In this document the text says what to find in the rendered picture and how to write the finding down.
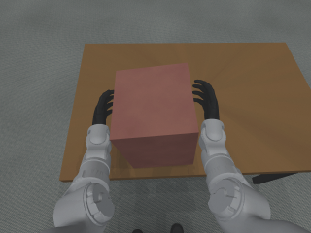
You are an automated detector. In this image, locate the robot left hand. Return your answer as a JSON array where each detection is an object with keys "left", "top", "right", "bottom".
[{"left": 92, "top": 89, "right": 115, "bottom": 125}]

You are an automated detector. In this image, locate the carton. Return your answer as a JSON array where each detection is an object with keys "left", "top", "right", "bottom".
[{"left": 109, "top": 62, "right": 199, "bottom": 169}]

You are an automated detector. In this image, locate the right robot upper arm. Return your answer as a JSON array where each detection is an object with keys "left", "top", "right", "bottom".
[{"left": 208, "top": 178, "right": 311, "bottom": 233}]

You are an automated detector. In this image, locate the left robot forearm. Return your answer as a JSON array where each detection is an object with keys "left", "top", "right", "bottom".
[{"left": 53, "top": 124, "right": 112, "bottom": 226}]

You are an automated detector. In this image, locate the right robot foot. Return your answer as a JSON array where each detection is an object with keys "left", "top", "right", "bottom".
[{"left": 170, "top": 223, "right": 184, "bottom": 233}]

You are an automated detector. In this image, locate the right robot forearm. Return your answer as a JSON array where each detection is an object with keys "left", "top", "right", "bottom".
[{"left": 198, "top": 118, "right": 252, "bottom": 194}]

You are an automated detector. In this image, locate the left robot upper arm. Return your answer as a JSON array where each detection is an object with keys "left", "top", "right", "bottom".
[{"left": 40, "top": 183, "right": 115, "bottom": 233}]

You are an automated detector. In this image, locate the table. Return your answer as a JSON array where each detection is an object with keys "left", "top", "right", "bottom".
[{"left": 59, "top": 42, "right": 311, "bottom": 184}]

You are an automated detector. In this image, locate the robot right hand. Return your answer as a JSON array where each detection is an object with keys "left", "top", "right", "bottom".
[{"left": 192, "top": 80, "right": 220, "bottom": 120}]

